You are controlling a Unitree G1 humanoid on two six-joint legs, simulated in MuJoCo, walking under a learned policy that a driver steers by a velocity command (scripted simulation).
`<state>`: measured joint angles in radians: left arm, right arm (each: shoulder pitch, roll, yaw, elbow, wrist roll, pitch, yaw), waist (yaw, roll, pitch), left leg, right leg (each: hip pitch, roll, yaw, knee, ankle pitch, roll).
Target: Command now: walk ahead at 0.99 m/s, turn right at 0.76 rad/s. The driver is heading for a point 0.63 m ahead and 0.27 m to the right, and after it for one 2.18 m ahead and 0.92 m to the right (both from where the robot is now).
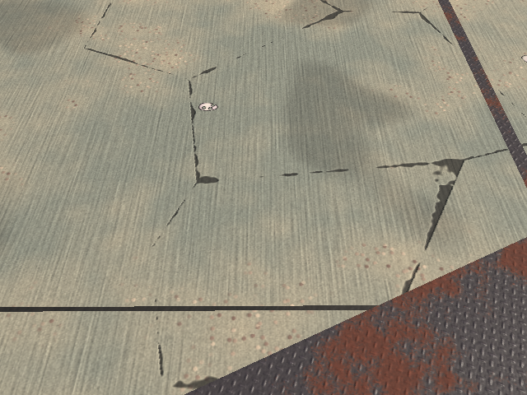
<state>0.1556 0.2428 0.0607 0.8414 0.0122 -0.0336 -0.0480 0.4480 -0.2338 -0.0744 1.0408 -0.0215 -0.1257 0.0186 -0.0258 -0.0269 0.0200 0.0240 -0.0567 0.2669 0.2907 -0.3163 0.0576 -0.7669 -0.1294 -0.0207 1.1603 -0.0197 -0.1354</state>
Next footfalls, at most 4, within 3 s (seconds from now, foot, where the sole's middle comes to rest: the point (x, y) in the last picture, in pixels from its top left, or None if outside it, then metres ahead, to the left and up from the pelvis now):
0.20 right None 0.38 -0.05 -0.77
0.62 left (284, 275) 0.86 -0.04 -0.77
1.02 right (386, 282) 0.82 -0.34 -0.77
1.38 left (311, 265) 0.89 -0.13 -0.77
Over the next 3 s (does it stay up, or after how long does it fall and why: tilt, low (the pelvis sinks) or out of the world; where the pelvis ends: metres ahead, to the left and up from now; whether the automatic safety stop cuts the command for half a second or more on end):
stays up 1.32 -0.35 0.00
